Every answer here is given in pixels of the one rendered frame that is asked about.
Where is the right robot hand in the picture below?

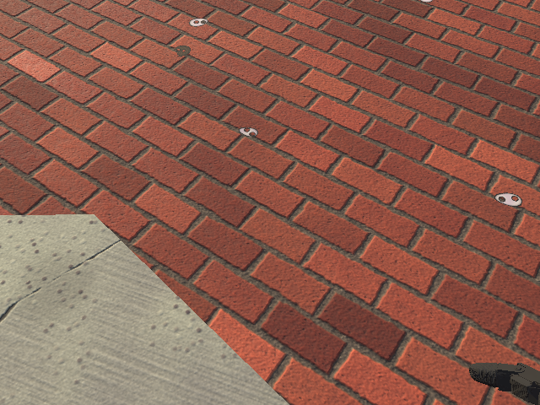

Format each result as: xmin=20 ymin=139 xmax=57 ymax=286
xmin=469 ymin=363 xmax=540 ymax=405

